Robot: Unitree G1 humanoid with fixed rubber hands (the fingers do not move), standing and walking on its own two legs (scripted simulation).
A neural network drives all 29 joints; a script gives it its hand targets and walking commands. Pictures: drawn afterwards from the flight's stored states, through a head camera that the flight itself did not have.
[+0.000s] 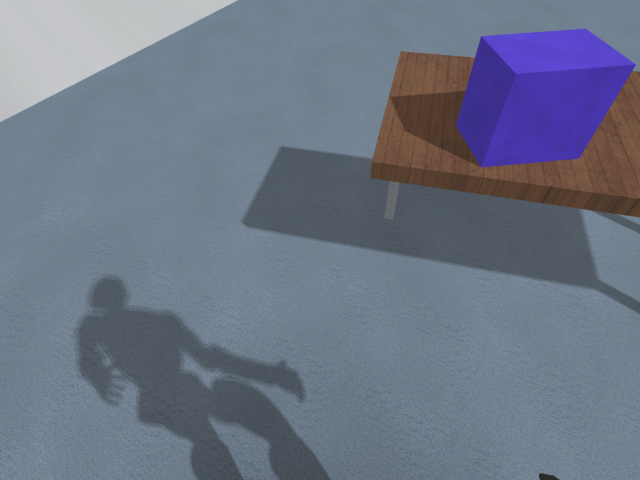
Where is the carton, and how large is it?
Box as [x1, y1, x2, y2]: [456, 29, 635, 166]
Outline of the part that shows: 635,64 586,29 481,36 456,126 481,166 578,158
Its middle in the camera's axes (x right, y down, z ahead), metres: +0.46 -0.30 +0.83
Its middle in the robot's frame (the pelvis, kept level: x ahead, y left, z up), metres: +0.83 -0.44 +0.03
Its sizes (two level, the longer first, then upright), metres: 0.227 0.165 0.213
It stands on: a table, 0.70 m high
